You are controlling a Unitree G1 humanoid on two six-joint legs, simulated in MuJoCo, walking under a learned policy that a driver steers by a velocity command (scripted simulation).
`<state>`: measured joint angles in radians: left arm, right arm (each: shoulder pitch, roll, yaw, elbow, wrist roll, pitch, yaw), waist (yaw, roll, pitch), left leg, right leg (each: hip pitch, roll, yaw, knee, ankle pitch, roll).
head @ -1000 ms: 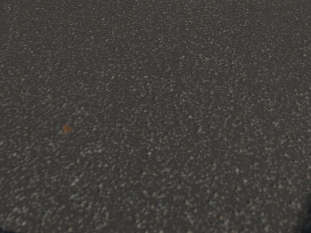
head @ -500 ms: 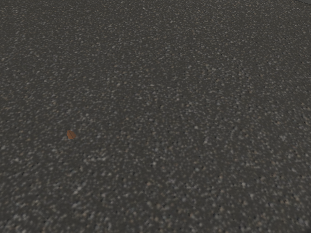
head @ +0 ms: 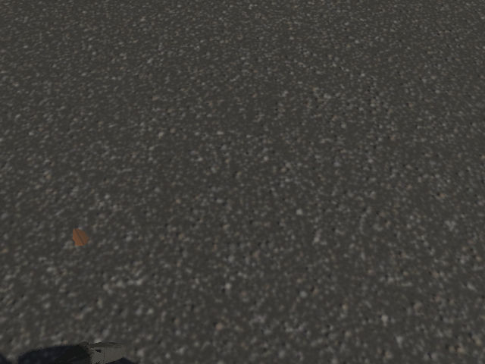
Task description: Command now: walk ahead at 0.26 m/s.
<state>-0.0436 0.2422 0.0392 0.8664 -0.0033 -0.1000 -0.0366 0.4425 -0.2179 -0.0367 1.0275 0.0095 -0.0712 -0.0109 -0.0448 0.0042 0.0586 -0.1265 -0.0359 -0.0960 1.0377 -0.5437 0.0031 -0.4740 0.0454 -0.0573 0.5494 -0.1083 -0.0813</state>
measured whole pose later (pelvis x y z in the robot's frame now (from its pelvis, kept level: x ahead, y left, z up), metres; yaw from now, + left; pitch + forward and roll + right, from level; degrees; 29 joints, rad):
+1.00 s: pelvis +0.14 +0.03 +0.02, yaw +0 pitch -1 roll +0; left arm 0.20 0.22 0.00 1.10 0.00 0.00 0.03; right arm 0.15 -0.22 -0.04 1.05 0.00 0.01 -0.04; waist 0.01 0.00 0.04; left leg -0.24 0.00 0.00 0.51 -0.25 0.01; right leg -0.15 0.00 -0.02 0.50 -0.32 0.00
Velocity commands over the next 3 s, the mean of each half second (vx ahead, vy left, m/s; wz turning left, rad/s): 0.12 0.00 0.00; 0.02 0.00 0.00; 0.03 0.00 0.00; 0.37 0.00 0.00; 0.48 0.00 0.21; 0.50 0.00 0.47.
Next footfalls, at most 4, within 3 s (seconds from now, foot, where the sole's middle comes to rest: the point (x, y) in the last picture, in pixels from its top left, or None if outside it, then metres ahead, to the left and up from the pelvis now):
0.34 left None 0.20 0.15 -0.76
2.14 right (266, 301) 0.60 -0.06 -0.76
2.72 left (173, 220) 0.88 0.21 -0.76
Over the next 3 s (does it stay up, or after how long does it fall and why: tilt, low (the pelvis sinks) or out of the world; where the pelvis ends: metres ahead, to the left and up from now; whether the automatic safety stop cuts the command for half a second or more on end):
stays up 0.88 0.14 0.03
